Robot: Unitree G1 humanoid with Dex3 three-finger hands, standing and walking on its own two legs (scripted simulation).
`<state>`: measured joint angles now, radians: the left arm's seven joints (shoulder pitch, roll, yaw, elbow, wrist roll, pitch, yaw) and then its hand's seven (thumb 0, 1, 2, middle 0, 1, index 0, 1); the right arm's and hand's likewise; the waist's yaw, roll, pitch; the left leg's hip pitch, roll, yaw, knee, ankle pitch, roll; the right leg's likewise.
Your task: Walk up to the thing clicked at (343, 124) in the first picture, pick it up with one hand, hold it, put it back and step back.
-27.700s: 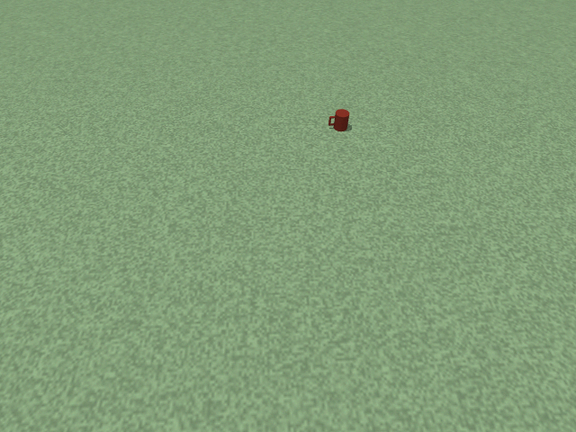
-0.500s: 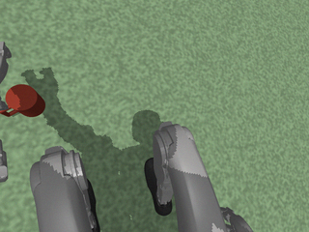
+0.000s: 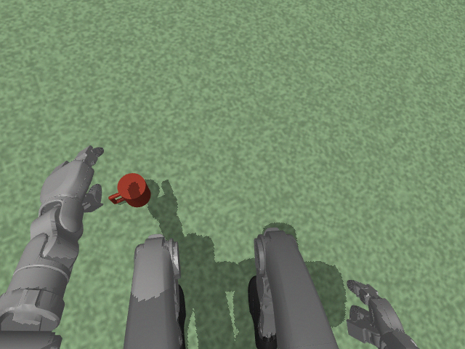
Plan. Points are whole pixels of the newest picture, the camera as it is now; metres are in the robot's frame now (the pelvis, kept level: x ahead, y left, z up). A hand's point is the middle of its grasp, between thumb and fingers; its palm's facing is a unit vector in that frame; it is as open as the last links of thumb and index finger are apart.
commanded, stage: home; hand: left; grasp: from above
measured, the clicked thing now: (129, 193) +0.48 +0.25 -0.43
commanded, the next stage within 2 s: none
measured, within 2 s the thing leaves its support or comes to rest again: neither
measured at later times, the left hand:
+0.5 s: hand (56, 255) +0.26 +0.20 +0.09, palm faces +0.04 -0.95 -0.32, open 7.4 cm
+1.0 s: hand out of the picture +0.22 +0.19 +0.19, palm faces +0.16 -0.97 -0.20, open 7.4 cm
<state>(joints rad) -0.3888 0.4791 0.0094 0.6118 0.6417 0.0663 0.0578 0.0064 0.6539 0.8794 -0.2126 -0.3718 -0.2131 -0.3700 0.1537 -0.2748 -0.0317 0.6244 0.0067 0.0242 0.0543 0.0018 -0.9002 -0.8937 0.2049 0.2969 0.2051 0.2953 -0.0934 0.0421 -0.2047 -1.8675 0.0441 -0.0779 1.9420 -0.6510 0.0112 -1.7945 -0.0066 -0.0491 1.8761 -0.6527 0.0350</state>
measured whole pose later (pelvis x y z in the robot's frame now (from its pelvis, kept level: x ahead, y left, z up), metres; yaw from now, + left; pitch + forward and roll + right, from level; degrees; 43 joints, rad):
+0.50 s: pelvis +0.04 +0.00 +0.17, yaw +4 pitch +19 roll -4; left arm 0.23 0.27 0.01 0.10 0.03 0.37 0.09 0.02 0.90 0.90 -0.21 -0.30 -0.21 -0.29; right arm 0.19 -0.19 0.06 0.55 0.04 -0.12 -0.12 0.01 -0.90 -0.89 0.21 0.30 0.21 0.30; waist -0.07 0.04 -0.18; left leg -1.11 0.04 -0.06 1.32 -0.55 0.00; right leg -1.04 -0.01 -0.06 1.26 -0.55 0.02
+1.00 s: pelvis +0.08 +0.00 +0.23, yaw +6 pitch +10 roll -3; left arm 0.51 0.22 0.03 -0.13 -0.05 0.47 0.02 0.02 0.91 0.90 -0.20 -0.30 -0.20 -0.29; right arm 0.27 -0.23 0.03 0.51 0.01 -0.23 -0.19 0.01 -0.90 -0.89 0.21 0.30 0.21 0.30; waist -0.04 0.05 -0.18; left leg -0.71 0.03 -0.05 1.02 -0.49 -0.01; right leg -0.63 -0.02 -0.07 0.95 -0.49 0.02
